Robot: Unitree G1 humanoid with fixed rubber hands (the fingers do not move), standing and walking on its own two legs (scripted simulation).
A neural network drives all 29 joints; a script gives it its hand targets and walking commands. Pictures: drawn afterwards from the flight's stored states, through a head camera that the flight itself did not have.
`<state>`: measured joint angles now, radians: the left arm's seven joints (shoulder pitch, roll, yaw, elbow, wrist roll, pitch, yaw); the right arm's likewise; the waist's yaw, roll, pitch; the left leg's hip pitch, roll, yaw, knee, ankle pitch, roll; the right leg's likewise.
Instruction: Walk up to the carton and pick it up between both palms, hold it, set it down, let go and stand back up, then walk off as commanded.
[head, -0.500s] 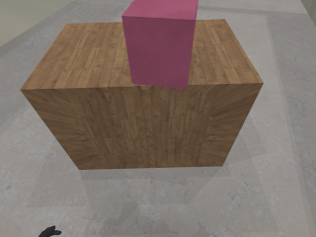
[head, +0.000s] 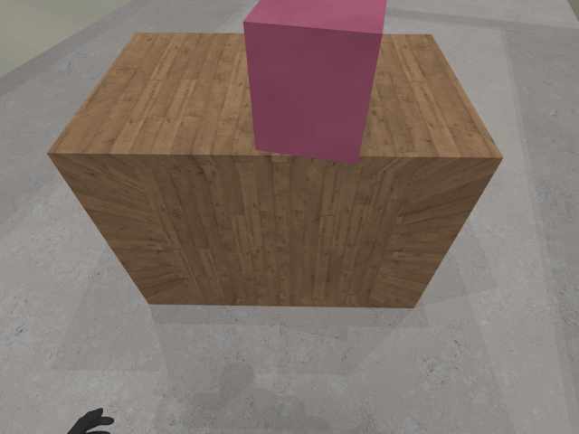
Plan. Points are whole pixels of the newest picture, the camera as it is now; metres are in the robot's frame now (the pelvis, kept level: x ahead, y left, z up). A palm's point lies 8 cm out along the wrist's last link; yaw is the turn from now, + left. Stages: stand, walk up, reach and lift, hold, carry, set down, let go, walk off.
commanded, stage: walk up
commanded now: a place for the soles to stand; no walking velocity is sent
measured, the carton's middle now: (320, 66) +0.81 -0.03 +0.11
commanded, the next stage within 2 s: none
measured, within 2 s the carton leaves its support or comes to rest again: neither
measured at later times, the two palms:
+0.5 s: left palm out of the picture +0.12 +0.31 -0.07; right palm out of the picture +0.12 -0.32 -0.08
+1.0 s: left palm out of the picture +0.15 +0.36 -0.08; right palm (509, 416) +0.19 -0.28 -0.08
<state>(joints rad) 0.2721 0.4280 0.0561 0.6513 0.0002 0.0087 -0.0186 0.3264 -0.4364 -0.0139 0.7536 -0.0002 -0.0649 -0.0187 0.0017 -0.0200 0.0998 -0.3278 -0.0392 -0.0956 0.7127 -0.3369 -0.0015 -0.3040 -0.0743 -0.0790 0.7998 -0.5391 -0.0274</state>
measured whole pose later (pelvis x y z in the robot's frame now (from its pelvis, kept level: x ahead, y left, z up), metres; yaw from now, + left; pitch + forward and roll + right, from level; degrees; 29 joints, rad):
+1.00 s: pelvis +0.09 +0.03 -0.01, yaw +2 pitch -3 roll -1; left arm 0.37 0.43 0.10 0.65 0.00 -0.04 -0.04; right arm 0.31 -0.45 -0.04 0.75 0.00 -0.10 0.04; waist 0.02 0.00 0.11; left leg -0.44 0.01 -0.03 0.70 -0.19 0.01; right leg -0.19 -0.08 -0.07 0.85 -0.49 -0.04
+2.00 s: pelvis +0.32 +0.00 +0.00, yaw +1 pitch -2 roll +1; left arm 0.37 0.44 0.07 0.65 0.00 -0.01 -0.04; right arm 0.33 -0.44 -0.03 0.75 0.00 -0.09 -0.01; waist 0.02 -0.05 0.08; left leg -0.40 0.02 0.00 0.65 -0.23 0.02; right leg -0.43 -0.05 -0.05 0.98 -0.53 -0.05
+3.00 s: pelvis +0.36 -0.01 +0.00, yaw +1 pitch +0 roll +1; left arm 0.32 0.43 0.04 0.66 0.00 -0.02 -0.02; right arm 0.23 -0.44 -0.03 0.77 0.00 -0.05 0.01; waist 0.02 -0.02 0.05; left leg -0.35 0.01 0.00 0.70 -0.34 -0.01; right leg -0.37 -0.05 -0.05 0.72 -0.35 -0.01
